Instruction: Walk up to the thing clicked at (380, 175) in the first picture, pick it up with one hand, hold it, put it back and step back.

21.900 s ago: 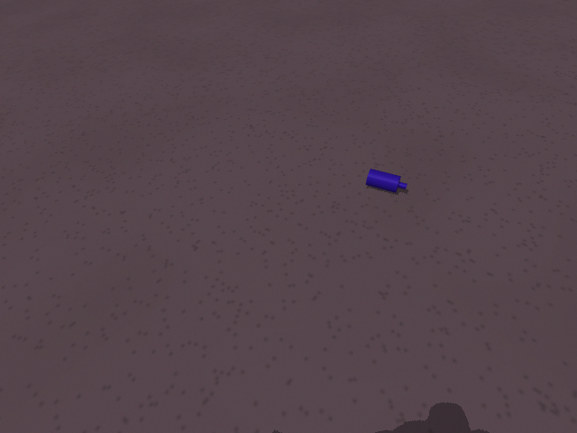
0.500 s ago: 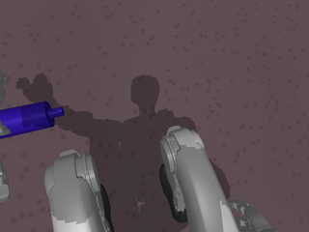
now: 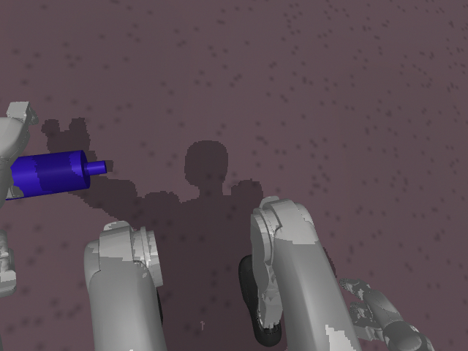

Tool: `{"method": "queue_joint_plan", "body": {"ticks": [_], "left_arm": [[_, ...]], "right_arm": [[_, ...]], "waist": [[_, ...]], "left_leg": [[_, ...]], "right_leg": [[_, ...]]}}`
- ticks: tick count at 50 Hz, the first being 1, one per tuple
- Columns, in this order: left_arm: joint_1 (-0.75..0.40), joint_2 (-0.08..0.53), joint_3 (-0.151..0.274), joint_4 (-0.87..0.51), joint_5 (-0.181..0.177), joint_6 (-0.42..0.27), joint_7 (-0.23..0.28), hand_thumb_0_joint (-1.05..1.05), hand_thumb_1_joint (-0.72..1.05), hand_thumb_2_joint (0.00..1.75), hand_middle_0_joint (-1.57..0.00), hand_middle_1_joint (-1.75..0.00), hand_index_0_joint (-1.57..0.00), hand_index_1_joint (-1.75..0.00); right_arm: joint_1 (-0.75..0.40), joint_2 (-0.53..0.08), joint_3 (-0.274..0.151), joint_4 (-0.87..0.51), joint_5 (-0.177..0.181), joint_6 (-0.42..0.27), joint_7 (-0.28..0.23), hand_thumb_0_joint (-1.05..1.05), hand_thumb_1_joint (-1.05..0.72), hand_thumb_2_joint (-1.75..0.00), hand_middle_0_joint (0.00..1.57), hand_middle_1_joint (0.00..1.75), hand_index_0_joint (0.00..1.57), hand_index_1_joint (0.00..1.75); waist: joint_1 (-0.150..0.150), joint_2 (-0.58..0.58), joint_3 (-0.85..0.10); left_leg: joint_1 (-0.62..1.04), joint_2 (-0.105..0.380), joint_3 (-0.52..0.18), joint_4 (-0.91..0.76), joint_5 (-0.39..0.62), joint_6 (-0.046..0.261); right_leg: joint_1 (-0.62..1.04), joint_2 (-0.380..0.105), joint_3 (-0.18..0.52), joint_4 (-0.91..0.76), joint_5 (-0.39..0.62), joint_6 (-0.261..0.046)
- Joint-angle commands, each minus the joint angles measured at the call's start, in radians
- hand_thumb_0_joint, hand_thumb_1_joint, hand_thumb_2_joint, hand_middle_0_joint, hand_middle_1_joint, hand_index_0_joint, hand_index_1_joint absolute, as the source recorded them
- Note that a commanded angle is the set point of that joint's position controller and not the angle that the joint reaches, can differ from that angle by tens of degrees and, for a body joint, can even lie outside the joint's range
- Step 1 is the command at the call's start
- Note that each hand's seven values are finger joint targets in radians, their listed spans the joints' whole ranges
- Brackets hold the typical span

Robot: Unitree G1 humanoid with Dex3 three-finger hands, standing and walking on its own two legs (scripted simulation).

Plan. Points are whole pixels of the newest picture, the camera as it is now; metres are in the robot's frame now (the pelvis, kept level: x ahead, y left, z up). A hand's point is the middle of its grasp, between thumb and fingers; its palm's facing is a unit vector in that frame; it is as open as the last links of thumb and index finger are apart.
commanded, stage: rest palm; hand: left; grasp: from above
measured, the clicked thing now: (56, 172) +0.46 +0.31 -0.28
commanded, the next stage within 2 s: close in 1.12 s
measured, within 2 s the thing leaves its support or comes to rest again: neither
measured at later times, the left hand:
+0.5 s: hand (37, 172) +0.45 +0.32 -0.23, palm faces -0.48 -0.11 -0.87, open 14.2 cm
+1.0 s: hand (40, 176) +0.45 +0.32 -0.25, palm faces -0.47 -0.11 -0.88, open 14.1 cm
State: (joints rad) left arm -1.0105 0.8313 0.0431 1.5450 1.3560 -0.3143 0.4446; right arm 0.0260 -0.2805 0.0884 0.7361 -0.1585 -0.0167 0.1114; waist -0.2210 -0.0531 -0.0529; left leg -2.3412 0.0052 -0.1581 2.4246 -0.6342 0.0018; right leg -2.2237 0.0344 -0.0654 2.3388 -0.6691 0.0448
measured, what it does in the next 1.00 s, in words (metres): stands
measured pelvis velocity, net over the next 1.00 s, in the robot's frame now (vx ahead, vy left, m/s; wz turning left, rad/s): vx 0.01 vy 0.00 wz -0.07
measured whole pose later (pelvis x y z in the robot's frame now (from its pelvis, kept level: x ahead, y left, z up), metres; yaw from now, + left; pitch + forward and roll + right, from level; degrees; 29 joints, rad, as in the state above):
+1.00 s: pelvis +0.01 +0.00 -0.03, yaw -4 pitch +28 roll -12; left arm -0.93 0.98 0.18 1.66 1.33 -0.31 0.56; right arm 0.05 -0.30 0.21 0.72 -0.28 -0.13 0.18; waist -0.31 -0.11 0.10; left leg -2.36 0.02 -0.25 2.57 -0.70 -0.03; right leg -2.25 0.07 -0.12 2.43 -0.69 0.07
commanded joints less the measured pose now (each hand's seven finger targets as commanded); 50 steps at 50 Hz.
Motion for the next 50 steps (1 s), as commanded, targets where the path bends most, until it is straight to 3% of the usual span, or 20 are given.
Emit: {"method": "queue_joint_plan", "body": {"ticks": [1, 6, 12, 16, 18, 23, 26, 27, 29, 31, 33, 35, 38, 40, 41, 42, 43, 44, 46, 50], "left_arm": [[-0.335, 0.264, 0.02, -0.008, -0.014, 0.045, 0.02, 0.0, -0.47, 1.06, -0.09, -1.14, -0.11, -1.12], [-0.267, 0.337, 0.066, -0.07, -0.039, 0.048, -0.02, 0.0, -0.52, 0.97, -0.06, -1.05, -0.07, -1.03], [-0.207, 0.377, 0.129, -0.167, -0.086, -0.011, -0.024, 0.0, -0.53, 0.98, -0.06, -1.02, -0.07, -1.01], [-0.176, 0.416, 0.172, -0.192, -0.071, -0.067, 0.008, 0.0, -0.54, 0.99, -0.06, -0.99, -0.06, -0.99], [-0.166, 0.404, 0.177, -0.155, -0.061, -0.085, 0.031, 0.0, -0.55, 1.01, -0.06, -0.98, -0.05, -0.99], [-0.146, 0.419, 0.184, -0.103, -0.019, -0.103, 0.101, 0.0, -0.55, 1.02, -0.06, -0.96, -0.05, -0.97], [-0.169, 0.402, 0.151, -0.06, 0.013, -0.091, 0.129, 0.0, -0.55, 1.04, -0.06, -0.96, -0.05, -0.98], [-0.155, 0.416, 0.174, -0.068, 0.01, -0.088, 0.143, 0.0, -0.54, 1.04, -0.07, -0.97, -0.05, -0.98], [-0.144, 0.404, 0.164, -0.039, 0.013, -0.067, 0.163, 0.0, -0.53, 1.04, -0.07, -0.98, -0.06, -0.99], [-0.173, 0.391, 0.146, -0.013, 0.018, -0.049, 0.175, 0.0, -0.51, 1.04, -0.07, -0.99, -0.06, -1.0], [-0.163, 0.392, 0.146, -0.002, 0.013, -0.029, 0.185, 0.0, -0.52, 1.03, -0.07, -0.99, -0.06, -1.0], [-0.189, 0.38, 0.127, 0.022, 0.006, -0.014, 0.186, 0.0, -0.51, 1.0, -0.06, -1.0, -0.06, -1.0], [-0.18, 0.401, 0.145, 0.009, -0.015, 0.002, 0.184, 0.0, -0.52, 1.01, -0.06, -1.0, -0.06, -1.0], [-0.181, 0.395, 0.134, 0.015, -0.029, 0.009, 0.176, 0.0, -0.52, 1.0, -0.06, -1.01, -0.06, -1.01], [-0.194, 0.396, 0.127, 0.02, -0.026, 0.011, 0.169, 0.0, -0.51, 1.0, -0.06, -1.01, -0.06, -1.01], [-0.183, 0.415, 0.146, 0.017, -0.034, 0.011, 0.166, 0.0, -0.51, 0.98, -0.06, -1.01, -0.07, -1.01], [-0.185, 0.403, 0.128, 0.013, -0.034, 0.012, 0.157, 0.0, -0.53, 1.0, -0.06, -1.0, -0.06, -1.0], [-0.172, 0.433, 0.162, 0.018, -0.041, 0.012, 0.156, 0.0, -0.53, 0.99, -0.06, -0.99, -0.06, -1.0], [-0.139, 0.431, 0.165, 0.01, -0.048, 0.007, 0.151, 0.0, -0.53, 0.99, -0.06, -1.0, -0.06, -1.0], [-0.14, 0.399, 0.137, 0.003, -0.055, -0.006, 0.135, 0.0, -0.53, 0.98, -0.06, -1.01, -0.06, -1.0]], "right_arm": [[0.221, -0.262, -0.041, 0.013, -0.007, -0.013, -0.016, 0.0, -0.91, -0.9, 0.2, 0.3, 0.2, 0.3], [0.216, -0.267, -0.028, -0.013, -0.016, -0.029, -0.01, 0.0, -0.91, -0.9, 0.2, 0.3, 0.2, 0.3], [0.262, -0.273, -0.016, -0.022, -0.026, -0.025, 0.005, 0.0, -0.9, -0.9, 0.2, 0.3, 0.2, 0.3], [0.275, -0.275, -0.002, -0.01, -0.043, -0.02, 0.013, 0.0, -0.9, -0.9, 0.2, 0.3, 0.2, 0.3], [0.277, -0.279, 0.0, -0.002, -0.056, -0.024, 0.02, 0.0, -0.89, -0.9, 0.2, 0.3, 0.2, 0.3], [0.265, -0.288, 0.012, 0.002, -0.077, -0.034, 0.028, 0.0, -0.89, -0.9, 0.2, 0.3, 0.2, 0.3], [0.25, -0.29, 0.018, 0.005, -0.093, -0.049, 0.038, 0.0, -0.89, -0.9, 0.2, 0.3, 0.2, 0.3], [0.249, -0.297, 0.018, 0.008, -0.094, -0.049, 0.038, 0.0, -0.89, -0.9, 0.2, 0.3, 0.2, 0.3], [0.233, -0.297, 0.02, 0.005, -0.099, -0.057, 0.041, 0.0, -0.89, -0.9, 0.2, 0.3, 0.2, 0.3], [0.235, -0.299, 0.024, 0.008, -0.107, -0.071, 0.048, 0.0, -0.89, -0.9, 0.2, 0.3, 0.2, 0.3], [0.221, -0.299, 0.025, 0.011, -0.109, -0.078, 0.049, 0.0, -0.89, -0.9, 0.2, 0.3, 0.2, 0.3], [0.222, -0.303, 0.031, 0.01, -0.114, -0.091, 0.055, 0.0, -0.89, -0.9, 0.2, 0.3, 0.2, 0.3], [0.207, -0.314, 0.031, -0.002, -0.11, -0.104, 0.054, 0.0, -0.89, -0.9, 0.2, 0.3, 0.2, 0.3], [0.196, -0.314, 0.034, -0.004, -0.111, -0.112, 0.054, 0.0, -0.9, -0.9, 0.2, 0.3, 0.2, 0.3], [0.2, -0.319, 0.037, -0.012, -0.115, -0.119, 0.058, 0.0, -0.9, -0.9, 0.2, 0.3, 0.2, 0.3], [0.198, -0.322, 0.031, -0.008, -0.112, -0.121, 0.057, 0.0, -0.9, -0.9, 0.2, 0.3, 0.2, 0.3], [0.194, -0.32, 0.035, -0.017, -0.109, -0.124, 0.059, 0.0, -0.9, -0.9, 0.2, 0.3, 0.2, 0.3], [0.214, -0.323, 0.033, -0.004, -0.114, -0.123, 0.059, 0.0, -0.9, -0.9, 0.2, 0.3, 0.2, 0.3], [0.202, -0.32, 0.034, -0.011, -0.112, -0.121, 0.056, 0.0, -0.9, -0.9, 0.2, 0.3, 0.2, 0.3], [0.191, -0.315, 0.038, -0.02, -0.113, -0.12, 0.059, 0.0, -0.9, -0.9, 0.2, 0.3, 0.2, 0.3]], "waist": [[-0.054, 0.305, -0.52], [-0.022, 0.393, -0.564], [-0.04, 0.371, -0.621], [-0.037, 0.388, -0.639], [-0.053, 0.39, -0.591], [-0.057, 0.392, -0.548], [-0.081, 0.415, -0.519], [-0.065, 0.408, -0.52], [-0.064, 0.411, -0.52], [-0.09, 0.394, -0.511], [-0.079, 0.405, -0.525], [-0.1, 0.395, -0.494], [-0.085, 0.386, -0.513], [-0.086, 0.394, -0.511], [-0.106, 0.391, -0.496], [-0.095, 0.385, -0.498], [-0.098, 0.395, -0.486], [-0.099, 0.383, -0.493], [-0.084, 0.383, -0.505], [-0.095, 0.38, -0.489]], "left_leg": [[0.496, -0.011, 0.077, -0.254, -0.002, 0.027], [0.551, -0.007, 0.069, -0.259, 0.049, 0.017], [0.548, 0.001, 0.072, -0.193, 0.169, 0.017], [0.559, 0.007, 0.066, -0.17, 0.194, 0.017], [0.555, 0.01, 0.063, -0.161, 0.179, 0.017], [0.526, 0.013, 0.062, -0.148, 0.145, 0.014], [0.532, 0.018, 0.058, -0.143, 0.128, 0.01], [0.53, 0.017, 0.056, -0.153, 0.134, 0.01], [0.526, 0.02, 0.054, -0.144, 0.138, 0.01], [0.52, 0.02, 0.054, -0.13, 0.146, 0.012], [0.516, 0.022, 0.053, -0.128, 0.153, 0.013], [0.491, 0.022, 0.049, -0.125, 0.133, 0.013], [0.482, 0.023, 0.048, -0.123, 0.134, 0.015], [0.485, 0.024, 0.047, -0.12, 0.127, 0.015], [0.476, 0.023, 0.048, -0.114, 0.12, 0.015], [0.47, 0.023, 0.045, -0.114, 0.11, 0.016], [0.466, 0.023, 0.048, -0.112, 0.11, 0.015], [0.468, 0.023, 0.045, -0.11, 0.115, 0.015], [0.459, 0.023, 0.046, -0.111, 0.116, 0.016], [0.458, 0.025, 0.039, -0.11, 0.1, 0.015]], "right_leg": [[0.169, 0.024, -0.114, -0.226, 0.08, -0.074], [0.206, 0.025, -0.12, -0.19, 0.129, -0.074], [0.3, 0.037, -0.125, -0.18, 0.234, -0.069], [0.323, 0.041, -0.131, -0.169, 0.248, -0.067], [0.291, 0.044, -0.142, -0.163, 0.232, -0.067], [0.272, 0.051, -0.15, -0.154, 0.213, -0.067], [0.24, 0.056, -0.157, -0.142, 0.201, -0.069], [0.245, 0.057, -0.164, -0.145, 0.204, -0.069], [0.243, 0.061, -0.161, -0.141, 0.213, -0.069], [0.241, 0.06, -0.166, -0.129, 0.229, -0.064], [0.256, 0.065, -0.158, -0.135, 0.24, -0.065], [0.247, 0.062, -0.168, -0.128, 0.228, -0.064], [0.276, 0.064, -0.168, -0.134, 0.232, -0.063], [0.271, 0.064, -0.168, -0.132, 0.226, -0.062], [0.271, 0.062, -0.171, -0.122, 0.225, -0.063], [0.274, 0.063, -0.169, -0.129, 0.216, -0.063], [0.274, 0.061, -0.166, -0.126, 0.213, -0.064], [0.289, 0.062, -0.169, -0.126, 0.218, -0.062], [0.311, 0.065, -0.161, -0.136, 0.219, -0.062], [0.296, 0.066, -0.169, -0.131, 0.206, -0.064]]}}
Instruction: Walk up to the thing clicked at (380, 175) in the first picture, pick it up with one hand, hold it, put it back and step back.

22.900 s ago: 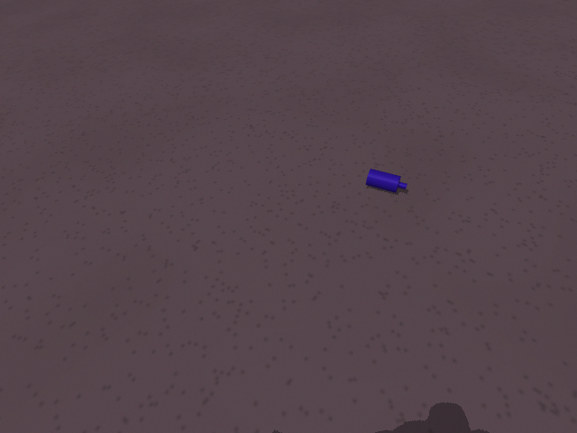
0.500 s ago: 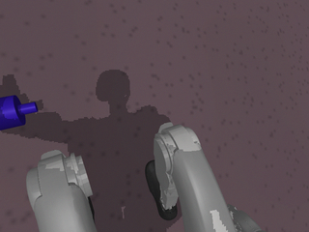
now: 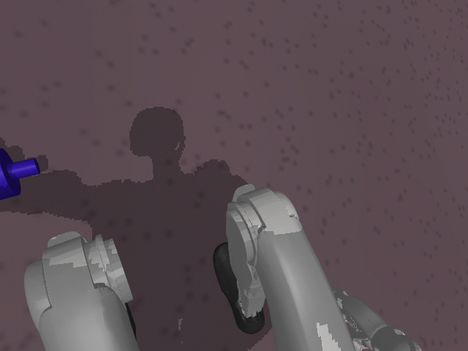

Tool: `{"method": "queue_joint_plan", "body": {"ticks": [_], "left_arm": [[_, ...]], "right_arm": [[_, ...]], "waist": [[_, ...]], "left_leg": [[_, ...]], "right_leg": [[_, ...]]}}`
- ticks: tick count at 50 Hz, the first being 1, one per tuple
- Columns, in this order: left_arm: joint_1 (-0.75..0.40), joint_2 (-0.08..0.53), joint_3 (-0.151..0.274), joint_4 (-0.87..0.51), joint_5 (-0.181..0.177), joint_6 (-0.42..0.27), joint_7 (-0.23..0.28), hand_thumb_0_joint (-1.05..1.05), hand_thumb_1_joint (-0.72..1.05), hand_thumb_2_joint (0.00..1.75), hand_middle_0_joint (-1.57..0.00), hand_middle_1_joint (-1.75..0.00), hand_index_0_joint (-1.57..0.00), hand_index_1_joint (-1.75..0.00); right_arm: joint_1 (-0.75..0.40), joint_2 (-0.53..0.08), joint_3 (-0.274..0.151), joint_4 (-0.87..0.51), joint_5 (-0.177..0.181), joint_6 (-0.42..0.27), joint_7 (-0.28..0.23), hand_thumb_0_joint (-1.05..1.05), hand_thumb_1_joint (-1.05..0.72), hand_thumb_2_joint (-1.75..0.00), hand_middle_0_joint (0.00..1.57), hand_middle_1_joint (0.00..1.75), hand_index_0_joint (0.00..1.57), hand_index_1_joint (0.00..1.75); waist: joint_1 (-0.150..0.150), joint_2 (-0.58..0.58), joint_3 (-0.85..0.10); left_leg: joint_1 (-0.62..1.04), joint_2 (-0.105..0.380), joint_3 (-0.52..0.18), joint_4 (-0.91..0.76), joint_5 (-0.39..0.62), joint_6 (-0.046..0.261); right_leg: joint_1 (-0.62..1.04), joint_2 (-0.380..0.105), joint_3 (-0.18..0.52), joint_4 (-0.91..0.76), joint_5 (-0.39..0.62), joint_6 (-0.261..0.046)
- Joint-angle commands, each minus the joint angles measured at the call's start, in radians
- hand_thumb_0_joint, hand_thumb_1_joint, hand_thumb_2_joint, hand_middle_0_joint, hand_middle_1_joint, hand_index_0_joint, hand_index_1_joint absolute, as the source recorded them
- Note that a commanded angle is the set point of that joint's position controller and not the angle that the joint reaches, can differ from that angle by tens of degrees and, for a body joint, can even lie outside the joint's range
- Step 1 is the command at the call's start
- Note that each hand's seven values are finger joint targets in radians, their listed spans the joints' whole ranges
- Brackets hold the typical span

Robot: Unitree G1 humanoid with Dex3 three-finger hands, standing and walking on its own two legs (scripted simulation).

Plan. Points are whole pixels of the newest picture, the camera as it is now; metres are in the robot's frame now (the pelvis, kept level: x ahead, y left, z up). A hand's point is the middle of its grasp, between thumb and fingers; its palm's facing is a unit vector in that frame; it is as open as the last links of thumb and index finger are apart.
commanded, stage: rest palm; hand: left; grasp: from above
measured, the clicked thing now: out of the picture +0.43 +0.34 -0.25
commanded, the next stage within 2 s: close in 0.12 s
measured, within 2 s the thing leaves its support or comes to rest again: neither
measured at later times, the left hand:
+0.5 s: hand out of the picture +0.41 +0.35 -0.23, palm faces -0.43 -0.11 -0.90, open 12.9 cm
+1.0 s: hand out of the picture +0.40 +0.36 -0.23, palm faces -0.47 -0.15 -0.87, open 11.5 cm
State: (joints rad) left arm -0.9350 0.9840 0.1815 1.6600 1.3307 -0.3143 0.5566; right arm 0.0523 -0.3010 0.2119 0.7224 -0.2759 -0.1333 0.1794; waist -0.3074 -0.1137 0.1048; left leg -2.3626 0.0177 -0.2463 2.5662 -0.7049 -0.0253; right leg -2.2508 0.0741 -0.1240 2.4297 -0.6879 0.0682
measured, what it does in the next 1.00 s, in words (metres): stands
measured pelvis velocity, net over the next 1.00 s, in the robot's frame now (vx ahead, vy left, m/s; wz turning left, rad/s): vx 0.00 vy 0.01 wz -0.02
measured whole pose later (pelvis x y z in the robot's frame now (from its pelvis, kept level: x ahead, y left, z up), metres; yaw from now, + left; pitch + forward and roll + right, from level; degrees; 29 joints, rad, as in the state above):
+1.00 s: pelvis +0.00 +0.01 +0.00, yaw -1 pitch +26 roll -14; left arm -0.91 1.02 0.16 1.66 1.31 -0.34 0.56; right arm 0.05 -0.31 0.26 0.71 -0.29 -0.15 0.21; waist -0.31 -0.13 0.13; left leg -2.35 0.02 -0.27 2.58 -0.71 -0.01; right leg -2.22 0.08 -0.14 2.41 -0.69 0.07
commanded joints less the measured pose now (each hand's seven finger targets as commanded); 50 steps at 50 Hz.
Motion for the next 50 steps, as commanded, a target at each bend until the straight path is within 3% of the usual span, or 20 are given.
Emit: {"method": "queue_joint_plan", "body": {"ticks": [1, 3, 4, 7, 8, 9, 11, 13, 19, 22, 23, 24, 29, 30, 32, 41, 43, 44, 45, 50], "left_arm": [[-0.214, 0.256, 0.006, -0.114, -0.03, -0.01, 0.021, 0.0, -0.53, 0.99, -0.06, -1.01, -0.06, -1.01], [-0.224, 0.232, -0.02, -0.131, -0.031, -0.02, 0.018, 0.0, -0.53, 0.99, -0.06, -1.0, -0.06, -1.0], [-0.195, 0.273, 0.028, -0.116, -0.038, -0.025, 0.028, 0.0, -0.54, 1.01, -0.07, -0.99, -0.06, -1.0], [-0.194, 0.275, 0.027, -0.127, -0.022, -0.046, 0.043, 0.0, -0.54, 1.03, -0.07, -1.0, -0.06, -1.01], [-0.204, 0.214, -0.025, -0.113, -0.016, -0.046, 0.041, 0.0, -0.53, 1.02, -0.07, -0.99, -0.06, -1.0], [-0.201, 0.245, -0.001, -0.107, -0.015, -0.05, 0.05, 0.0, -0.52, 1.0, -0.07, -1.0, -0.06, -1.0], [-0.211, 0.233, -0.015, -0.129, -0.01, -0.055, 0.063, 0.0, -0.52, 1.01, -0.07, -1.0, -0.06, -1.0], [-0.203, 0.268, 0.005, -0.119, 0.004, -0.051, 0.085, 0.0, -0.39, 1.0, -0.14, -1.02, -0.14, -1.01], [-0.215, 0.244, -0.024, -0.098, 0.026, -0.021, 0.131, 0.0, -0.32, 0.94, -0.17, -1.0, -0.19, -0.98], [-0.242, 0.24, -0.031, -0.087, 0.015, -0.001, 0.149, 0.0, -0.3, 0.92, -0.19, -0.99, -0.21, -0.97], [-0.233, 0.217, -0.057, -0.038, 0.023, 0.014, 0.145, 0.0, -0.28, 0.91, -0.2, -0.99, -0.22, -0.97], [-0.26, 0.223, -0.049, -0.078, 0.003, 0.014, 0.146, 0.0, -0.27, 0.89, -0.21, -0.98, -0.23, -0.95], [-0.25, 0.262, -0.025, -0.041, -0.008, 0.037, 0.123, 0.0, -0.23, 0.89, -0.24, -0.98, -0.26, -0.96], [-0.255, 0.226, -0.056, -0.026, -0.016, 0.041, 0.11, 0.0, -0.22, 0.85, -0.24, -0.97, -0.27, -0.94], [-0.237, 0.284, -0.002, -0.05, -0.024, 0.04, 0.102, 0.0, -0.22, 0.86, -0.25, -0.97, -0.28, -0.94], [-0.194, 0.263, -0.002, -0.091, -0.054, -0.005, 0.034, 0.0, -0.14, 0.82, -0.31, -0.93, -0.34, -0.9], [-0.192, 0.246, -0.019, -0.094, -0.049, -0.021, 0.026, 0.0, -0.12, 0.82, -0.34, -0.91, -0.36, -0.89], [-0.156, 0.253, -0.009, -0.091, -0.045, -0.027, 0.026, 0.0, -0.1, 0.82, -0.35, -0.9, -0.38, -0.88], [-0.18, 0.255, -0.023, -0.083, -0.034, -0.031, 0.027, 0.0, -0.09, 0.82, -0.36, -0.91, -0.39, -0.89], [-0.192, 0.283, -0.001, -0.105, -0.019, -0.054, 0.053, 0.0, -0.03, 0.83, -0.41, -0.89, -0.43, -0.87]], "right_arm": [[0.167, -0.302, -0.084, -0.007, 0.004, -0.002, -0.009, 0.0, -0.9, -0.9, 0.2, 0.3, 0.2, 0.3], [0.167, -0.297, -0.079, -0.012, 0.004, -0.004, -0.004, 0.0, -0.9, -0.9, 0.2, 0.3, 0.2, 0.3], [0.181, -0.306, -0.078, 0.005, 0.002, 0.001, -0.006, 0.0, -0.9, -0.9, 0.2, 0.3, 0.2, 0.3], [0.169, -0.311, -0.073, -0.005, 0.002, 0.005, -0.002, 0.0, -0.9, -0.9, 0.2, 0.3, 0.2, 0.3], [0.162, -0.302, -0.071, -0.013, 0.0, 0.0, 0.003, 0.0, -0.9, -0.9, 0.2, 0.3, 0.2, 0.3], [0.157, -0.304, -0.07, 0.001, -0.004, -0.001, 0.004, 0.0, -0.9, -0.9, 0.2, 0.3, 0.2, 0.3], [0.154, -0.305, -0.066, 0.004, 0.0, -0.002, 0.005, 0.0, -0.89, -0.9, 0.2, 0.3, 0.2, 0.3], [0.147, -0.312, -0.063, -0.004, -0.008, -0.009, 0.009, 0.0, -0.89, -0.9, 0.2, 0.3, 0.2, 0.3], [0.133, -0.319, -0.061, 0.015, -0.016, -0.019, 0.016, 0.0, -0.89, -0.9, 0.2, 0.3, 0.2, 0.3], [0.129, -0.321, -0.056, 0.02, -0.017, -0.028, 0.02, 0.0, -0.89, -0.9, 0.2, 0.3, 0.2, 0.3], [0.127, -0.321, -0.056, 0.017, -0.017, -0.036, 0.024, 0.0, -0.89, -0.9, 0.2, 0.3, 0.2, 0.3], [0.126, -0.327, -0.057, 0.021, -0.017, -0.039, 0.024, 0.0, -0.89, -0.9, 0.2, 0.3, 0.2, 0.3], [0.127, -0.336, -0.055, -0.007, -0.008, -0.058, 0.028, 0.0, -0.89, -0.9, 0.2, 0.3, 0.2, 0.3], [0.124, -0.326, -0.049, -0.007, -0.007, -0.062, 0.032, 0.0, -0.89, -0.9, 0.2, 0.3, 0.2, 0.3], [0.145, -0.337, -0.058, -0.004, -0.007, -0.059, 0.028, 0.0, -0.89, -0.9, 0.2, 0.3, 0.2, 0.3], [0.152, -0.315, -0.049, -0.017, -0.001, -0.039, 0.026, 0.0, -0.89, -0.9, 0.2, 0.3, 0.2, 0.3], [0.159, -0.313, -0.043, -0.018, -0.003, -0.031, 0.027, 0.0, -0.89, -0.9, 0.2, 0.3, 0.2, 0.3], [0.146, -0.315, -0.047, -0.014, -0.002, -0.025, 0.023, 0.0, -0.89, -0.9, 0.2, 0.3, 0.2, 0.3], [0.152, -0.315, -0.041, -0.021, -0.005, -0.025, 0.026, 0.0, -0.89, -0.9, 0.2, 0.3, 0.2, 0.3], [0.139, -0.318, -0.038, -0.021, -0.006, -0.016, 0.02, 0.0, -0.89, -0.9, 0.2, 0.3, 0.2, 0.3]], "waist": [[-0.009, 0.438, -0.649], [-0.016, 0.459, -0.648], [-0.007, 0.439, -0.656], [-0.008, 0.455, -0.643], [-0.02, 0.46, -0.62], [-0.015, 0.464, -0.625], [-0.009, 0.481, -0.63], [-0.009, 0.472, -0.639], [-0.014, 0.498, -0.629], [-0.019, 0.497, -0.629], [-0.031, 0.488, -0.6], [-0.029, 0.489, -0.609], [-0.032, 0.468, -0.613], [-0.034, 0.462, -0.598], [-0.025, 0.478, -0.632], [-0.026, 0.47, -0.63], [-0.039, 0.473, -0.606], [-0.019, 0.476, -0.623], [-0.035, 0.47, -0.599], [-0.022, 0.485, -0.615]], "left_leg": [[0.481, 0.011, 0.124, -0.258, 0.175, 0.042], [0.5, 0.011, 0.122, -0.256, 0.196, 0.038], [0.502, 0.013, 0.117, -0.259, 0.214, 0.038], [0.502, 0.014, 0.111, -0.268, 0.211, 0.033], [0.519, 0.013, 0.113, -0.263, 0.211, 0.029], [0.516, 0.018, 0.11, -0.26, 0.201, 0.031], [0.52, 0.016, 0.113, -0.261, 0.205, 0.03], [0.524, 0.017, 0.115, -0.255, 0.211, 0.031], [0.538, 0.018, 0.109, -0.267, 0.196, 0.026], [0.52, 0.019, 0.107, -0.272, 0.189, 0.027], [0.52, 0.019, 0.106, -0.263, 0.177, 0.028], [0.515, 0.02, 0.103, -0.269, 0.18, 0.028], [0.495, 0.021, 0.106, -0.253, 0.186, 0.035], [0.486, 0.02, 0.106, -0.251, 0.172, 0.036], [0.507, 0.021, 0.102, -0.261, 0.197, 0.032], [0.512, 0.023, 0.097, -0.256, 0.233, 0.029], [0.517, 0.022, 0.094, -0.258, 0.229, 0.028], [0.513, 0.023, 0.095, -0.264, 0.229, 0.027], [0.497, 0.022, 0.101, -0.252, 0.217, 0.031], [0.522, 0.027, 0.094, -0.261, 0.21, 0.026]], "right_leg": [[0.324, 0.028, -0.118, -0.223, 0.227, -0.086], [0.329, 0.027, -0.116, -0.215, 0.246, -0.087], [0.345, 0.028, -0.128, -0.218, 0.261, -0.083], [0.331, 0.028, -0.134, -0.207, 0.254, -0.088], [0.302, 0.028, -0.137, -0.197, 0.254, -0.088], [0.31, 0.033, -0.138, -0.202, 0.249, -0.088], [0.31, 0.034, -0.133, -0.21, 0.25, -0.087], [0.319, 0.033, -0.134, -0.202, 0.26, -0.086], [0.282, 0.037, -0.142, -0.197, 0.241, -0.09], [0.284, 0.039, -0.142, -0.201, 0.24, -0.091], [0.264, 0.036, -0.144, -0.19, 0.237, -0.09], [0.266, 0.037, -0.147, -0.201, 0.233, -0.088], [0.304, 0.035, -0.134, -0.205, 0.249, -0.086], [0.292, 0.032, -0.132, -0.202, 0.238, -0.085], [0.325, 0.034, -0.133, -0.207, 0.254, -0.086], [0.347, 0.031, -0.144, -0.207, 0.285, -0.082], [0.341, 0.03, -0.149, -0.203, 0.28, -0.081], [0.351, 0.034, -0.143, -0.209, 0.276, -0.084], [0.342, 0.034, -0.142, -0.208, 0.275, -0.082], [0.328, 0.037, -0.145, -0.201, 0.256, -0.087]]}}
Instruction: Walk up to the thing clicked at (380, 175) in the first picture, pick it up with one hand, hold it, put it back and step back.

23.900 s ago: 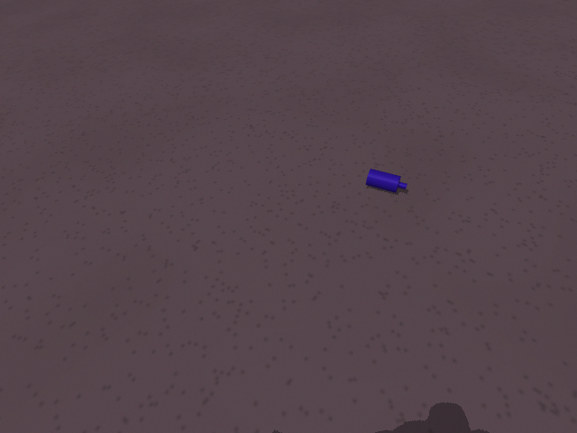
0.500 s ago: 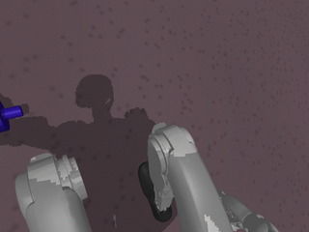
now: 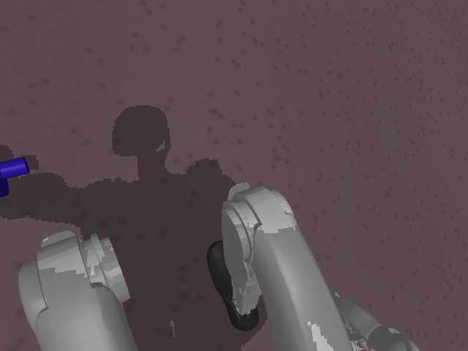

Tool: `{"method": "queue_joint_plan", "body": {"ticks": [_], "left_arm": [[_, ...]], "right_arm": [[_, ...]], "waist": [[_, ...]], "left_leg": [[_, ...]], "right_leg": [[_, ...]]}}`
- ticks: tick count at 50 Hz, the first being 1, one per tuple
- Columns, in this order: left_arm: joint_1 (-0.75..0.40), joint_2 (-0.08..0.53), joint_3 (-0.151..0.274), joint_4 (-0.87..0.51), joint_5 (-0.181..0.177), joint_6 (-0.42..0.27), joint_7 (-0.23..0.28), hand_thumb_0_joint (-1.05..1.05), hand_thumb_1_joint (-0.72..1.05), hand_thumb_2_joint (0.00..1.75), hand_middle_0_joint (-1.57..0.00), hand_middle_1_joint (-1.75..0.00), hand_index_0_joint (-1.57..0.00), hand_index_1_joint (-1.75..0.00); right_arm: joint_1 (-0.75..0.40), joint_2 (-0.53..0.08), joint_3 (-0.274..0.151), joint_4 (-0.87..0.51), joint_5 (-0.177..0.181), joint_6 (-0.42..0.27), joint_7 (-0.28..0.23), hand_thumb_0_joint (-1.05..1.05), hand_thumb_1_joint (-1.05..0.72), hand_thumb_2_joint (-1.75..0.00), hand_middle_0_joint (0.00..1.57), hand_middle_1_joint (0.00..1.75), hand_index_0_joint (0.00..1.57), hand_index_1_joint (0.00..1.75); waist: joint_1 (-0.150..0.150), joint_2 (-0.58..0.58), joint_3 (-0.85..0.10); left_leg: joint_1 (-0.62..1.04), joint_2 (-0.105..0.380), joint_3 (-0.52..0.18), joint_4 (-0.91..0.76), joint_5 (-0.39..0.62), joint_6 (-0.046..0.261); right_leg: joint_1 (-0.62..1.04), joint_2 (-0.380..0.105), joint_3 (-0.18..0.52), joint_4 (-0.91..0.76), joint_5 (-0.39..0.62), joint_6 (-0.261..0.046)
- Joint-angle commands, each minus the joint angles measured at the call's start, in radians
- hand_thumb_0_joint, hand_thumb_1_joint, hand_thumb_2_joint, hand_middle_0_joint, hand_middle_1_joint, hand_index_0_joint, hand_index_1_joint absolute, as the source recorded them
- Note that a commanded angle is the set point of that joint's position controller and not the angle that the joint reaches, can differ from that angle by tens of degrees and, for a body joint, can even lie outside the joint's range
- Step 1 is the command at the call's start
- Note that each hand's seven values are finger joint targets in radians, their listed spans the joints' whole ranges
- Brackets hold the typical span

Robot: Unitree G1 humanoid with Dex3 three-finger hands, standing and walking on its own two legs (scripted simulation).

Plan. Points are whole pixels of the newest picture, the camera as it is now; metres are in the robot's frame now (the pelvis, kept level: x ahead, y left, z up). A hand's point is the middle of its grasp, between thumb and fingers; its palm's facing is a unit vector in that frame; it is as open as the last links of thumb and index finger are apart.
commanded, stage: close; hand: left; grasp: from above
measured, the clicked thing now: out of the picture +0.42 +0.34 -0.25
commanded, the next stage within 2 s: settle in 0.86 s
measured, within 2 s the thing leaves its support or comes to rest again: leaves its support in 1.32 s
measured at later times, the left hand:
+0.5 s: hand out of the picture +0.40 +0.36 -0.23, palm faces -0.45 -0.12 -0.89, open 11.2 cm
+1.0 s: hand out of the picture +0.40 +0.36 -0.23, palm faces -0.45 -0.14 -0.88, open 11.1 cm
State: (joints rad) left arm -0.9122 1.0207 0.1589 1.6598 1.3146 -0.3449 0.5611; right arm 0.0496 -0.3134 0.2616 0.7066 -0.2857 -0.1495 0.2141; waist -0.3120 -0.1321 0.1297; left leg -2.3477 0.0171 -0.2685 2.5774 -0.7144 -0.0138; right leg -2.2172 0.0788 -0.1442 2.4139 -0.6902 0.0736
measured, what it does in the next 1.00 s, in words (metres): stands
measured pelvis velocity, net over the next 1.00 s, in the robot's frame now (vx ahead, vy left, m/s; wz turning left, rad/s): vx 0.00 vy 0.00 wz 0.00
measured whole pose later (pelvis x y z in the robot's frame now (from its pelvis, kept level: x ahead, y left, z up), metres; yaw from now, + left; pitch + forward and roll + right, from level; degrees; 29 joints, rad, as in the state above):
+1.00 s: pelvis +0.00 +0.00 +0.00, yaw +0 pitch +26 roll -13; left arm -0.93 1.03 0.14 1.69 1.32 -0.34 0.59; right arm 0.06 -0.34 0.27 0.69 -0.28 -0.17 0.21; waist -0.32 -0.13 0.13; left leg -2.35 0.02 -0.27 2.58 -0.71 -0.01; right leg -2.23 0.08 -0.14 2.42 -0.68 0.08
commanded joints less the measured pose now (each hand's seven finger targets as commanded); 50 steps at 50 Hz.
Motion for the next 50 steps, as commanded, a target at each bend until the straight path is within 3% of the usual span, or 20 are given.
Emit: {"method": "queue_joint_plan", "body": {"ticks": [1, 11, 13, 16, 18, 22, 25, 26, 27, 32, 35, 36, 37, 38, 39, 41, 42, 46, 49, 50], "left_arm": [[-0.216, 0.242, 0.015, -0.104, 0.003, -0.024, 0.053, 0.0, 0.0, 0.84, -0.43, -0.88, -0.45, -0.87], [-0.25, 0.244, 0.006, -0.09, 0.027, -0.001, 0.092, 0.0, 0.18, 0.82, -0.56, -0.85, -0.58, -0.83], [-0.283, 0.207, -0.032, -0.089, 0.021, 0.007, 0.092, 0.0, 0.22, 0.8, -0.59, -0.84, -0.61, -0.82], [-0.286, 0.201, -0.047, -0.093, 0.012, 0.015, 0.092, 0.0, 0.25, 0.77, -0.61, -0.83, -0.64, -0.8], [-0.276, 0.229, -0.034, -0.096, 0.026, 0.021, 0.091, 0.0, 0.27, 0.8, -0.63, -0.83, -0.65, -0.81], [-0.245, 0.238, -0.005, -0.059, 0.01, 0.031, 0.089, 0.0, 0.34, 0.78, -0.69, -0.81, -0.71, -0.79], [-0.266, 0.214, -0.029, -0.053, 0.002, 0.029, 0.08, 0.0, 0.37, 0.8, -0.73, -0.8, -0.74, -0.78], [-0.257, 0.232, -0.008, -0.055, -0.007, 0.031, 0.08, 0.0, 0.36, 0.78, -0.71, -0.79, -0.73, -0.77], [-0.266, 0.204, -0.038, -0.063, -0.001, 0.032, 0.073, 0.0, 0.36, 0.78, -0.72, -0.79, -0.74, -0.77], [-0.239, 0.257, 0.022, -0.065, -0.012, 0.022, 0.073, 0.0, 0.43, 0.81, -0.78, -0.78, -0.8, -0.77], [-0.227, 0.224, -0.005, -0.055, -0.015, 0.02, 0.061, 0.0, 0.47, 0.81, -0.81, -0.79, -0.82, -0.77], [-0.231, 0.242, 0.01, -0.064, -0.017, 0.019, 0.06, 0.0, 0.48, 0.81, -0.81, -0.78, -0.83, -0.77], [-0.256, 0.221, -0.014, -0.09, -0.018, 0.018, 0.055, 0.0, 0.47, 0.8, -0.81, -0.77, -0.82, -0.76], [-0.23, 0.249, 0.016, -0.063, -0.024, 0.018, 0.058, 0.0, 0.48, 0.81, -0.82, -0.77, -0.83, -0.76], [-0.262, 0.23, -0.005, -0.102, -0.029, 0.011, 0.057, 0.0, 0.49, 0.82, -0.83, -0.76, -0.84, -0.75], [-0.203, 0.242, 0.021, -0.047, -0.026, 0.013, 0.061, 0.0, 0.51, 0.84, -0.84, -0.77, -0.85, -0.76], [-0.214, 0.226, 0.001, -0.058, -0.019, 0.01, 0.056, 0.0, 0.52, 0.81, -0.85, -0.75, -0.86, -0.74], [-0.216, 0.272, 0.029, -0.064, -0.022, 0.006, 0.057, 0.0, 0.56, 0.81, -0.88, -0.75, -0.89, -0.74], [-0.225, 0.244, -0.002, -0.051, -0.016, 0.006, 0.05, 0.0, 0.5, 0.83, -0.89, -0.78, -0.91, -0.76], [-0.238, 0.268, 0.016, -0.073, -0.02, 0.004, 0.055, 0.0, 0.51, 0.84, -0.89, -0.77, -0.91, -0.76]], "right_arm": [[0.144, -0.304, -0.083, -0.006, 0.001, -0.001, -0.013, 0.0, -0.89, -0.9, 0.2, 0.3, 0.2, 0.3], [0.14, -0.325, -0.094, -0.003, -0.006, -0.015, -0.016, 0.0, -0.89, -0.9, 0.2, 0.3, 0.2, 0.3], [0.133, -0.319, -0.091, 0.003, -0.003, -0.021, -0.014, 0.0, -0.89, -0.9, 0.2, 0.3, 0.2, 0.3], [0.133, -0.324, -0.093, 0.012, 0.0, -0.031, -0.01, 0.0, -0.89, -0.9, 0.2, 0.3, 0.2, 0.3], [0.139, -0.33, -0.094, 0.002, 0.003, -0.036, -0.011, 0.0, -0.89, -0.9, 0.2, 0.3, 0.2, 0.3], [0.149, -0.333, -0.094, -0.005, 0.004, -0.043, -0.004, 0.0, -0.89, -0.9, 0.2, 0.3, 0.2, 0.3], [0.139, -0.323, -0.092, -0.011, 0.011, -0.047, -0.002, 0.0, -0.89, -0.9, 0.2, 0.3, 0.2, 0.3], [0.142, -0.334, -0.095, -0.015, 0.008, -0.048, -0.002, 0.0, -0.89, -0.9, 0.2, 0.3, 0.2, 0.3], [0.139, -0.329, -0.095, -0.02, 0.013, -0.053, 0.001, 0.0, -0.89, -0.9, 0.2, 0.3, 0.2, 0.3], [0.163, -0.332, -0.092, -0.018, 0.01, -0.045, -0.001, 0.0, -0.89, -0.9, 0.2, 0.3, 0.2, 0.3], [0.152, -0.329, -0.099, -0.024, 0.012, -0.044, -0.001, 0.0, -0.89, -0.9, 0.2, 0.3, 0.2, 0.3], [0.165, -0.331, -0.095, -0.022, 0.008, -0.043, 0.0, 0.0, -0.89, -0.9, 0.2, 0.3, 0.2, 0.3], [0.156, -0.329, -0.097, -0.025, 0.014, -0.044, -0.001, 0.0, -0.89, -0.9, 0.2, 0.3, 0.2, 0.3], [0.161, -0.329, -0.098, -0.017, 0.014, -0.041, -0.005, 0.0, -0.89, -0.9, 0.2, 0.3, 0.2, 0.3], [0.151, -0.329, -0.099, -0.022, 0.019, -0.042, -0.006, 0.0, -0.89, -0.9, 0.2, 0.3, 0.2, 0.3], [0.166, -0.325, -0.089, -0.013, 0.014, -0.035, -0.007, 0.0, -0.89, -0.9, 0.2, 0.3, 0.2, 0.3], [0.168, -0.329, -0.096, -0.019, 0.012, -0.032, -0.009, 0.0, -0.89, -0.9, 0.2, 0.3, 0.2, 0.3], [0.16, -0.33, -0.087, -0.019, 0.012, -0.026, -0.014, 0.0, -0.89, -0.9, 0.2, 0.3, 0.2, 0.3], [0.152, -0.33, -0.089, -0.028, 0.012, -0.026, -0.015, 0.0, -0.91, -0.9, 0.2, 0.3, 0.2, 0.3], [0.148, -0.331, -0.089, -0.025, 0.012, -0.024, -0.019, 0.0, -0.91, -0.9, 0.2, 0.3, 0.2, 0.3]], "waist": [[-0.026, 0.501, -0.635], [-0.034, 0.493, -0.605], [-0.04, 0.494, -0.585], [-0.032, 0.491, -0.583], [-0.026, 0.518, -0.618], [-0.032, 0.482, -0.613], [-0.028, 0.478, -0.586], [-0.03, 0.465, -0.599], [-0.032, 0.477, -0.591], [-0.023, 0.471, -0.625], [-0.024, 0.465, -0.61], [-0.031, 0.451, -0.619], [-0.029, 0.463, -0.631], [-0.024, 0.46, -0.63], [-0.021, 0.475, -0.632], [-0.02, 0.451, -0.618], [-0.027, 0.46, -0.619], [-0.016, 0.46, -0.619], [-0.028, 0.443, -0.591], [-0.019, 0.458, -0.614]], "left_leg": [[0.506, 0.028, 0.115, -0.272, 0.218, 0.014], [0.479, 0.027, 0.116, -0.271, 0.179, 0.017], [0.462, 0.025, 0.114, -0.277, 0.153, 0.017], [0.472, 0.025, 0.105, -0.287, 0.138, 0.015], [0.508, 0.027, 0.109, -0.283, 0.169, 0.013], [0.481, 0.024, 0.117, -0.263, 0.204, 0.019], [0.454, 0.025, 0.116, -0.27, 0.166, 0.02], [0.469, 0.025, 0.111, -0.273, 0.179, 0.02], [0.469, 0.025, 0.115, -0.266, 0.173, 0.02], [0.483, 0.025, 0.114, -0.273, 0.207, 0.019], [0.462, 0.026, 0.122, -0.262, 0.19, 0.022], [0.463, 0.025, 0.122, -0.256, 0.203, 0.026], [0.475, 0.025, 0.122, -0.256, 0.201, 0.024], [0.47, 0.026, 0.121, -0.259, 0.2, 0.024], [0.474, 0.026, 0.118, -0.265, 0.197, 0.02], [0.463, 0.026, 0.114, -0.267, 0.205, 0.02], [0.468, 0.025, 0.117, -0.266, 0.207, 0.021], [0.456, 0.024, 0.121, -0.263, 0.19, 0.024], [0.446, 0.025, 0.118, -0.263, 0.172, 0.024], [0.453, 0.027, 0.115, -0.269, 0.178, 0.023]], "right_leg": [[0.291, 0.033, -0.127, -0.18, 0.256, -0.092], [0.261, 0.035, -0.131, -0.186, 0.232, -0.09], [0.235, 0.035, -0.13, -0.186, 0.208, -0.092], [0.219, 0.033, -0.137, -0.189, 0.193, -0.092], [0.238, 0.035, -0.13, -0.181, 0.223, -0.093], [0.27, 0.031, -0.129, -0.182, 0.261, -0.085], [0.251, 0.03, -0.121, -0.188, 0.225, -0.089], [0.258, 0.03, -0.131, -0.189, 0.236, -0.085], [0.247, 0.03, -0.125, -0.182, 0.23, -0.089], [0.289, 0.029, -0.129, -0.194, 0.257, -0.085], [0.286, 0.031, -0.117, -0.196, 0.243, -0.086], [0.299, 0.031, -0.118, -0.202, 0.259, -0.082], [0.29, 0.031, -0.114, -0.195, 0.255, -0.086], [0.301, 0.032, -0.115, -0.202, 0.254, -0.085], [0.285, 0.03, -0.118, -0.197, 0.245, -0.087], [0.298, 0.033, -0.125, -0.198, 0.253, -0.086], [0.3, 0.033, -0.118, -0.197, 0.255, -0.087], [0.302, 0.031, -0.117, -0.205, 0.24, -0.086], [0.279, 0.032, -0.115, -0.195, 0.222, -0.088], [0.29, 0.034, -0.115, -0.202, 0.226, -0.088]]}}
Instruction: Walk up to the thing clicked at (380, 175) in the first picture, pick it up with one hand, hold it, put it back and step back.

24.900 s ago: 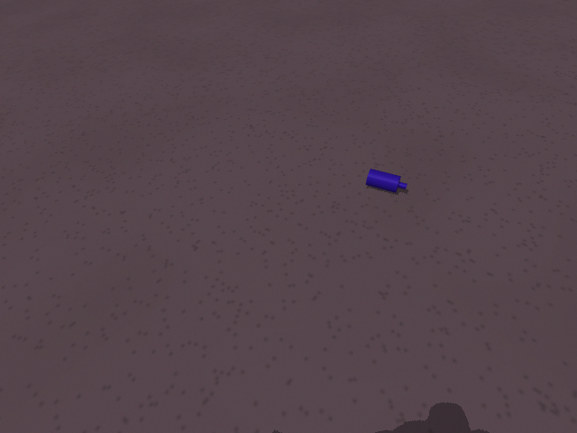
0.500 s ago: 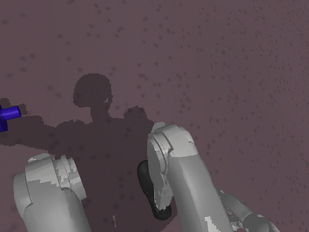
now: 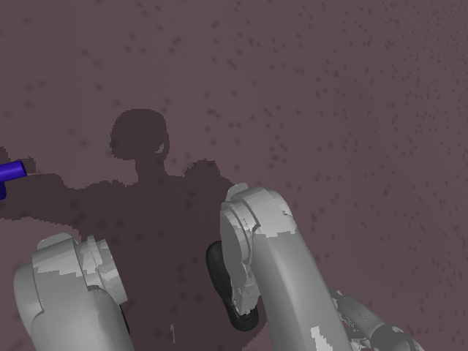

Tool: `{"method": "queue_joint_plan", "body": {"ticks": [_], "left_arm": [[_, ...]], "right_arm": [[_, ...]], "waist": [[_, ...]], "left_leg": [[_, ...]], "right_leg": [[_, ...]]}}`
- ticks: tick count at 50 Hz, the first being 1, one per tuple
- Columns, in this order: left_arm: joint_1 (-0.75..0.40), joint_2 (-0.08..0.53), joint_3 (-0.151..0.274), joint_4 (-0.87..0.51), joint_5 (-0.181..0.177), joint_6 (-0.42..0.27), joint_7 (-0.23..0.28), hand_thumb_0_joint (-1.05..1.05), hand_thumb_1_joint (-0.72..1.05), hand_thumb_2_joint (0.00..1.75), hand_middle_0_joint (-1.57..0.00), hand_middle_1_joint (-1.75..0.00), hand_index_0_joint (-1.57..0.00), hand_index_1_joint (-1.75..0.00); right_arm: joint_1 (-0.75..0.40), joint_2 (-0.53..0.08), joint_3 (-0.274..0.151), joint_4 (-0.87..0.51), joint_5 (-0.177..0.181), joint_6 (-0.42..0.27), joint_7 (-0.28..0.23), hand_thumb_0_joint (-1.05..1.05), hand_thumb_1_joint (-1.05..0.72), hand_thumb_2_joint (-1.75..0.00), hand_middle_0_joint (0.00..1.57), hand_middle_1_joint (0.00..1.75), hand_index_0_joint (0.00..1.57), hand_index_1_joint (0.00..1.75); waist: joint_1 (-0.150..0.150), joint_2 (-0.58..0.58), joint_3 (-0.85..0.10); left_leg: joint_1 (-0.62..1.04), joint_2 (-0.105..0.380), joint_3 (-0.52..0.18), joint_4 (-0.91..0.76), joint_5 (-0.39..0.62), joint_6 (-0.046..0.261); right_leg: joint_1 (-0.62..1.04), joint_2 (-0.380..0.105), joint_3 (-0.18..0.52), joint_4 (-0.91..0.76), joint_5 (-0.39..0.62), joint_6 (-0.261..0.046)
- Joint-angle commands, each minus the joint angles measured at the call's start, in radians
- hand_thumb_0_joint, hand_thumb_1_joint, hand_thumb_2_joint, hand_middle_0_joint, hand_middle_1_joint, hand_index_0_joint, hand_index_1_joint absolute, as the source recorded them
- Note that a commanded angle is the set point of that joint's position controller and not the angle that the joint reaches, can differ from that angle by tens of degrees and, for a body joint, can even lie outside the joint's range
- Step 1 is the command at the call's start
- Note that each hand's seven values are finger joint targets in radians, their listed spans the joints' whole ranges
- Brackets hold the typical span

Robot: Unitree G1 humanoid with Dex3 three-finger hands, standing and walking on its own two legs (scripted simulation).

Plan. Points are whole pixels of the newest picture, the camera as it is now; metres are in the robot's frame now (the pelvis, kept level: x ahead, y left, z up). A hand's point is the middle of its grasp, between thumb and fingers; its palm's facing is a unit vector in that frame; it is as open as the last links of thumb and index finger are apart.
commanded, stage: settle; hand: left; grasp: from above
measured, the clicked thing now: out of the picture +0.42 +0.35 -0.25
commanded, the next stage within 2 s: lift in 0.86 s
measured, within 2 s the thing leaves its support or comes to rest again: leaves its support in 0.32 s
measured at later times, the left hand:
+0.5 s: hand out of the picture +0.40 +0.37 -0.18, palm faces -0.38 -0.09 -0.92, open 10.9 cm
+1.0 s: hand out of the picture +0.40 +0.36 -0.11, palm faces -0.44 -0.08 -0.89, open 10.9 cm
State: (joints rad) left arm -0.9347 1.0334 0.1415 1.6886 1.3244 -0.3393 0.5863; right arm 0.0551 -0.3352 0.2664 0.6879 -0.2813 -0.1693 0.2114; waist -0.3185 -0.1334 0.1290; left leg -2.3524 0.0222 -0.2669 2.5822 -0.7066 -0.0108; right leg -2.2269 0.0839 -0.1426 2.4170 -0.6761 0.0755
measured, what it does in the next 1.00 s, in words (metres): stands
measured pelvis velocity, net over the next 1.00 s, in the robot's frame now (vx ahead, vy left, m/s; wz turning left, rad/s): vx -0.01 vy -0.01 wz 0.09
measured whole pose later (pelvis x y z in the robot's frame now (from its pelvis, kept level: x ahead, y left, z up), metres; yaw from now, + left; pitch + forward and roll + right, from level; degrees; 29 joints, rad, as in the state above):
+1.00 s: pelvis -0.01 -0.01 +0.04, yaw +5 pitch +31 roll -10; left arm -0.79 0.82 0.12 1.14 1.24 -0.33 0.23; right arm 0.15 -0.31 0.07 0.69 -0.13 0.01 0.14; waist -0.20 -0.02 -0.01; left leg -2.30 0.01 -0.18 2.40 -0.65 -0.01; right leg -2.19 0.03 -0.08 2.30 -0.67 0.05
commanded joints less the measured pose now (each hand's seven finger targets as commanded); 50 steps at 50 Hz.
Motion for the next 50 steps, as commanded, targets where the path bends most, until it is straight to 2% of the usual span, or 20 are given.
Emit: {"method": "queue_joint_plan", "body": {"ticks": [1, 3, 4, 7, 9, 10, 12, 15, 16, 19, 22, 26, 34, 36, 39, 44, 47, 48, 49, 50], "left_arm": [[-0.212, 0.266, 0.045, -0.102, -0.027, 0.002, 0.03, 0.0, 0.5, 0.83, -0.89, -0.75, -0.91, -0.74], [-0.193, 0.268, 0.058, -0.111, -0.033, 0.006, 0.025, 0.0, 0.52, 0.83, -0.91, -0.75, -0.92, -0.74], [-0.199, 0.247, 0.029, -0.109, -0.027, 0.009, 0.018, 0.0, 0.53, 0.82, -0.92, -0.73, -0.93, -0.72], [-0.197, 0.285, 0.066, -0.175, -0.022, 0.016, 0.007, 0.0, 0.56, 0.84, -0.94, -0.74, -0.95, -0.74], [-0.206, 0.252, 0.051, -0.212, -0.028, 0.02, -0.001, 0.0, 0.57, 0.85, -0.96, -0.73, -0.96, -0.73], [-0.212, 0.299, 0.088, -0.237, -0.022, 0.02, 0.001, 0.0, 0.58, 0.88, -0.98, -0.73, -0.97, -0.74], [-0.215, 0.29, 0.095, -0.346, -0.033, 0.018, -0.008, 0.0, 0.6, 0.86, -0.99, -0.72, -0.99, -0.73], [-0.197, 0.24, 0.075, -0.422, -0.039, 0.027, -0.028, 0.0, 0.67, 0.83, -1.03, -0.7, -1.04, -0.7], [-0.194, 0.27, 0.106, -0.484, -0.038, 0.027, -0.03, 0.0, 0.68, 0.83, -1.03, -0.7, -1.04, -0.7], [-0.159, 0.25, 0.132, -0.614, -0.068, 0.042, -0.05, 0.0, 0.78, 0.84, -1.11, -0.68, -1.12, -0.68], [-0.174, 0.18, 0.087, -0.646, -0.081, 0.068, -0.084, 0.0, 0.82, 0.83, -1.15, -0.66, -1.16, -0.66], [-0.199, 0.084, 0.011, -0.558, -0.091, 0.1, -0.15, 0.0, 0.83, 0.85, -1.17, -0.67, -1.17, -0.66], [-0.213, 0.033, -0.037, -0.566, -0.145, 0.097, -0.29, 0.0, 0.85, 0.88, -1.2, -0.7, -1.2, -0.7], [-0.24, 0.087, -0.003, -0.611, -0.142, 0.078, -0.309, 0.0, 0.83, 0.91, -1.2, -0.7, -1.2, -0.71], [-0.253, 0.111, 0.021, -0.654, -0.144, 0.044, -0.325, 0.0, 0.83, 0.93, -1.21, -0.68, -1.2, -0.7], [-0.228, 0.186, 0.092, -0.762, -0.129, 0.012, -0.306, 0.0, 0.88, 0.96, -1.24, -0.7, -1.23, -0.71], [-0.258, 0.182, 0.088, -0.807, -0.117, 0.017, -0.296, 0.0, 0.87, 0.99, -1.23, -0.68, -1.21, -0.7], [-0.25, 0.174, 0.081, -0.782, -0.112, 0.025, -0.294, 0.0, 0.9, 0.92, -1.29, -0.68, -1.28, -0.7], [-0.248, 0.163, 0.079, -0.775, -0.114, 0.031, -0.29, 0.0, 0.82, 0.94, -1.21, -0.63, -1.2, -0.65], [-0.241, 0.171, 0.093, -0.768, -0.117, 0.041, -0.285, 0.0, 0.88, 0.91, -1.28, -0.65, -1.26, -0.67]], "right_arm": [[0.149, -0.31, -0.092, -0.005, 0.008, -0.003, -0.018, 0.0, -0.91, -0.9, 0.2, 0.3, 0.2, 0.3], [0.152, -0.301, -0.09, -0.001, 0.006, 0.002, -0.018, 0.0, -0.91, -0.9, 0.2, 0.3, 0.2, 0.3], [0.142, -0.308, -0.098, -0.009, 0.006, 0.001, -0.017, 0.0, -0.91, -0.9, 0.2, 0.3, 0.2, 0.3], [0.152, -0.308, -0.113, -0.01, 0.009, 0.008, -0.02, 0.0, -0.91, -0.9, 0.2, 0.3, 0.2, 0.3], [0.145, -0.304, -0.121, -0.017, 0.012, 0.005, -0.016, 0.0, -0.91, -0.9, 0.2, 0.3, 0.2, 0.3], [0.156, -0.305, -0.122, 0.0, 0.012, 0.007, -0.015, 0.0, -0.91, -0.9, 0.2, 0.3, 0.2, 0.3], [0.143, -0.306, -0.136, -0.021, 0.021, 0.01, -0.017, 0.0, -0.91, -0.9, 0.2, 0.3, 0.2, 0.3], [0.158, -0.29, -0.159, 0.003, 0.03, 0.01, -0.008, 0.0, -0.91, -0.9, 0.2, 0.3, 0.2, 0.3], [0.161, -0.292, -0.169, -0.015, 0.039, 0.013, -0.01, 0.0, -0.9, -0.9, 0.2, 0.3, 0.2, 0.3], [0.174, -0.278, -0.209, -0.005, 0.06, 0.03, -0.008, 0.0, -0.9, -0.9, 0.2, 0.3, 0.2, 0.3], [0.185, -0.254, -0.233, -0.004, 0.092, 0.049, -0.006, 0.0, -0.9, -0.9, 0.2, 0.3, 0.2, 0.3], [0.211, -0.232, -0.25, 0.017, 0.117, 0.07, -0.014, 0.0, -0.9, -0.9, 0.2, 0.3, 0.2, 0.3], [0.252, -0.219, -0.259, 0.001, 0.146, 0.113, -0.036, 0.0, -0.91, -0.9, 0.2, 0.3, 0.2, 0.3], [0.253, -0.222, -0.26, -0.009, 0.152, 0.125, -0.046, 0.0, -0.91, -0.9, 0.2, 0.3, 0.2, 0.3], [0.248, -0.22, -0.256, -0.021, 0.152, 0.141, -0.062, 0.0, -0.91, -0.9, 0.2, 0.3, 0.2, 0.3], [0.238, -0.221, -0.265, -0.037, 0.154, 0.164, -0.077, 0.0, -0.91, -0.9, 0.2, 0.3, 0.2, 0.3], [0.239, -0.215, -0.274, -0.041, 0.16, 0.171, -0.085, 0.0, -0.9, -0.9, 0.2, 0.3, 0.2, 0.3], [0.244, -0.21, -0.276, -0.036, 0.161, 0.171, -0.086, 0.0, -0.94, -0.91, 0.2, 0.3, 0.2, 0.3], [0.247, -0.207, -0.277, -0.032, 0.161, 0.174, -0.086, 0.0, -0.88, -0.89, 0.2, 0.3, 0.2, 0.3], [0.253, -0.21, -0.281, -0.031, 0.164, 0.174, -0.088, 0.0, -0.93, -0.91, 0.2, 0.3, 0.2, 0.3]], "waist": [[-0.01, 0.474, -0.624], [0.002, 0.497, -0.635], [-0.006, 0.505, -0.626], [0.012, 0.551, -0.671], [0.011, 0.553, -0.666], [0.014, 0.567, -0.674], [0.044, 0.608, -0.755], [0.05, 0.647, -0.762], [0.07, 0.66, -0.812], [0.112, 0.705, -0.882], [0.107, 0.653, -0.871], [0.095, 0.55, -0.81], [0.089, 0.41, -0.815], [0.102, 0.397, -0.836], [0.113, 0.415, -0.829], [0.153, 0.506, -0.915], [0.147, 0.543, -0.937], [0.147, 0.546, -0.931], [0.141, 0.543, -0.932], [0.152, 0.532, -0.925]], "left_leg": [[0.476, 0.019, 0.112, -0.278, 0.183, 0.016], [0.487, 0.019, 0.111, -0.287, 0.199, 0.012], [0.485, 0.019, 0.112, -0.288, 0.188, 0.011], [0.522, 0.018, 0.116, -0.297, 0.201, 0.007], [0.522, 0.017, 0.118, -0.298, 0.2, 0.005], [0.519, 0.017, 0.121, -0.298, 0.197, 0.005], [0.571, 0.013, 0.127, -0.298, 0.246, 0.002], [0.598, 0.013, 0.137, -0.301, 0.268, -0.005], [0.608, 0.014, 0.141, -0.306, 0.281, -0.002], [0.646, 0.008, 0.159, -0.334, 0.304, -0.007], [0.606, 0.006, 0.172, -0.353, 0.258, 0.006], [0.563, 0.001, 0.166, -0.378, 0.209, 0.018], [0.559, -0.011, 0.175, -0.4, 0.229, 0.035], [0.544, -0.015, 0.183, -0.398, 0.223, 0.037], [0.541, -0.017, 0.19, -0.398, 0.201, 0.032], [0.63, -0.021, 0.203, -0.428, 0.237, 0.021], [0.682, -0.016, 0.191, -0.465, 0.223, 0.017], [0.692, -0.013, 0.191, -0.474, 0.222, 0.019], [0.682, -0.013, 0.193, -0.476, 0.212, 0.021], [0.686, -0.017, 0.194, -0.49, 0.207, 0.022]], "right_leg": [[0.296, 0.026, -0.124, -0.194, 0.222, -0.092], [0.3, 0.024, -0.129, -0.189, 0.232, -0.092], [0.287, 0.025, -0.122, -0.182, 0.223, -0.097], [0.292, 0.022, -0.12, -0.18, 0.231, -0.1], [0.272, 0.018, -0.124, -0.177, 0.232, -0.099], [0.275, 0.019, -0.123, -0.176, 0.229, -0.1], [0.287, 0.014, -0.116, -0.179, 0.259, -0.104], [0.259, 0.01, -0.111, -0.174, 0.273, -0.11], [0.286, 0.013, -0.101, -0.183, 0.281, -0.111], [0.288, 0.0, -0.086, -0.188, 0.295, -0.115], [0.27, -0.003, -0.065, -0.224, 0.271, -0.114], [0.227, -0.007, -0.057, -0.26, 0.223, -0.111], [0.341, -0.013, -0.036, -0.321, 0.242, -0.101], [0.362, -0.014, -0.026, -0.335, 0.227, -0.103], [0.357, -0.017, -0.02, -0.342, 0.19, -0.11], [0.362, -0.022, -0.016, -0.334, 0.214, -0.115], [0.316, -0.024, -0.024, -0.326, 0.2, -0.12], [0.317, -0.024, -0.023, -0.328, 0.204, -0.115], [0.319, -0.024, -0.022, -0.336, 0.198, -0.115], [0.316, -0.028, -0.024, -0.344, 0.193, -0.115]]}}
